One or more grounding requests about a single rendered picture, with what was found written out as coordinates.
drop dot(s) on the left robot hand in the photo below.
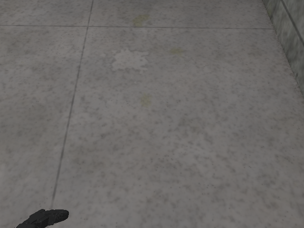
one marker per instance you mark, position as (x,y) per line
(44,218)

